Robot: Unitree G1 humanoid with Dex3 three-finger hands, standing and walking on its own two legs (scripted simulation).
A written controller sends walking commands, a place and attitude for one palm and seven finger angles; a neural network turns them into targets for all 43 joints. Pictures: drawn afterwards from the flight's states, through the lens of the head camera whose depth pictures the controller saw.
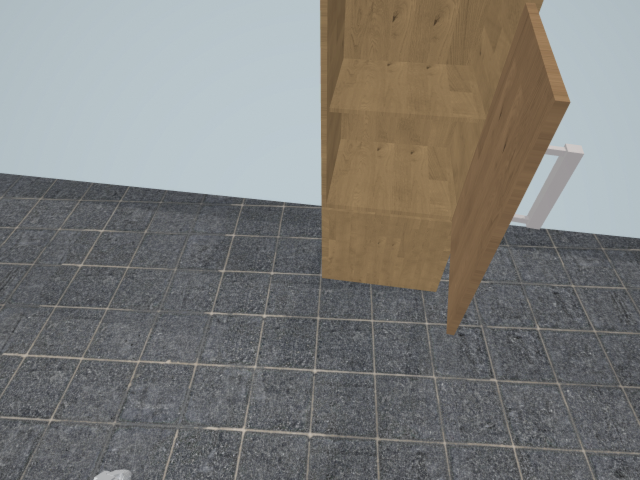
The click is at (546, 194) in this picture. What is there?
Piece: cupboard door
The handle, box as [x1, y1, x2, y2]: [511, 144, 583, 229]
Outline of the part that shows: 580,145 565,144 563,147 550,145 548,146 545,153 559,156 528,214 526,216 514,214 511,220 512,221 523,222 526,224 527,227 539,229 583,154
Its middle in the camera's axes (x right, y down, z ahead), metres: +0.36 -0.08 +0.63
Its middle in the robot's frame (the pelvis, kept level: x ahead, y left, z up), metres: +0.56 -0.32 +0.07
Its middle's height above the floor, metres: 0.84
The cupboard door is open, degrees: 84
